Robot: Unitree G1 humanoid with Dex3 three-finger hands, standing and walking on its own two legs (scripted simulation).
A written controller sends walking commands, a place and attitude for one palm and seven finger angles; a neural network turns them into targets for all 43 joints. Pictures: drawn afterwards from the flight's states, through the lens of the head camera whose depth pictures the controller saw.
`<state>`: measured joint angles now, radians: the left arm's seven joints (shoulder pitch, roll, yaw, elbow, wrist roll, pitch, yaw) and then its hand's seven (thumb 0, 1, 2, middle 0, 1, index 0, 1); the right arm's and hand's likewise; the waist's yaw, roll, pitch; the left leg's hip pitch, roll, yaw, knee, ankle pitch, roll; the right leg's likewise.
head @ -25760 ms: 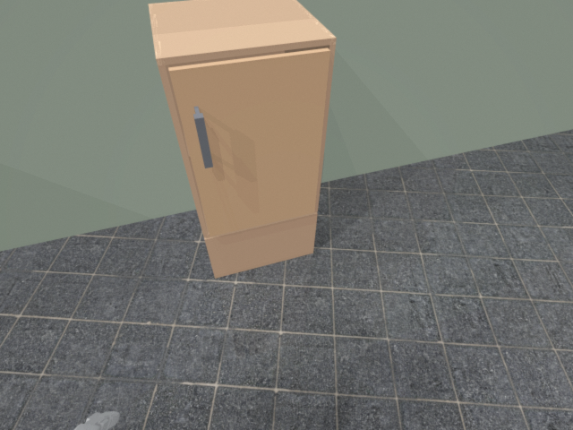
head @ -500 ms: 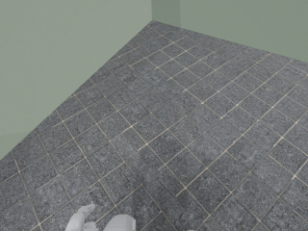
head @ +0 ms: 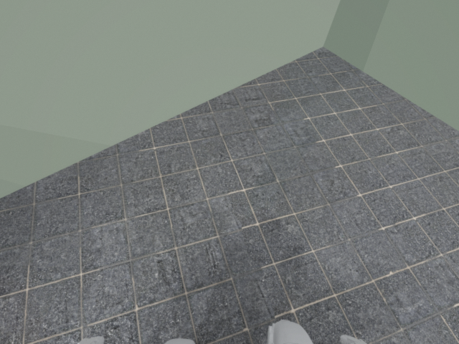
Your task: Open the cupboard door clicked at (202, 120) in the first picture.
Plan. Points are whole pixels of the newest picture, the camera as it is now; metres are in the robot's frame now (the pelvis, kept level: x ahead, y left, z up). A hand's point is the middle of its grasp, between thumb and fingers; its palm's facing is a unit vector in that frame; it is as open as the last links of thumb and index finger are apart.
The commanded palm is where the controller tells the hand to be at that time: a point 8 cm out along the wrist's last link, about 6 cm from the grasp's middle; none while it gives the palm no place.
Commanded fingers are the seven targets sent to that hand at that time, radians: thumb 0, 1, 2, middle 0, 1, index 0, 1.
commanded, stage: turn to face it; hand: left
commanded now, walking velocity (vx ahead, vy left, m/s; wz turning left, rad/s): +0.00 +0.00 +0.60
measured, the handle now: out of the picture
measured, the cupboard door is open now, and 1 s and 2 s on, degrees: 44 44 44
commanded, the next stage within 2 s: none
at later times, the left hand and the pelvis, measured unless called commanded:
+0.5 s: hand out of the picture +0.03 +0.12 -0.15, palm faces +0.30 -0.92 -0.26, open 7.3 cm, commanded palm none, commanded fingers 0.00 0.90 0.90 -0.20 -0.30 -0.20 -0.30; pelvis +0.00 -0.08 +0.00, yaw +19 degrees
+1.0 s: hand out of the picture -0.07 +0.17 -0.16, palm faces +0.58 -0.77 -0.27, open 7.4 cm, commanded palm none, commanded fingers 0.00 0.90 0.90 -0.20 -0.30 -0.20 -0.30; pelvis -0.02 -0.06 +0.00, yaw +35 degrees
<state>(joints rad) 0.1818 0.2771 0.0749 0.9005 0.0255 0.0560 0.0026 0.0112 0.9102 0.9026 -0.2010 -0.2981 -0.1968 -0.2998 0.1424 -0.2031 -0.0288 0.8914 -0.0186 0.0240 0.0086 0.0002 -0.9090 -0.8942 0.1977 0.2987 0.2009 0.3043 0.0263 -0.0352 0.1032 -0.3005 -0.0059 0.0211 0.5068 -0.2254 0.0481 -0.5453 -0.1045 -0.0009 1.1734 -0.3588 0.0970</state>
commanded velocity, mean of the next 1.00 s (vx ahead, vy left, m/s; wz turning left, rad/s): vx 0.00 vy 0.00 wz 0.60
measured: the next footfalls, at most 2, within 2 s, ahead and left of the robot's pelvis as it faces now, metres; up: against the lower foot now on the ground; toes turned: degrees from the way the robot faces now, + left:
right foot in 0.26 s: +0.04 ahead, -0.17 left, +0.00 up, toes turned +7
left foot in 0.70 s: -0.04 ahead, +0.06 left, +0.00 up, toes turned +33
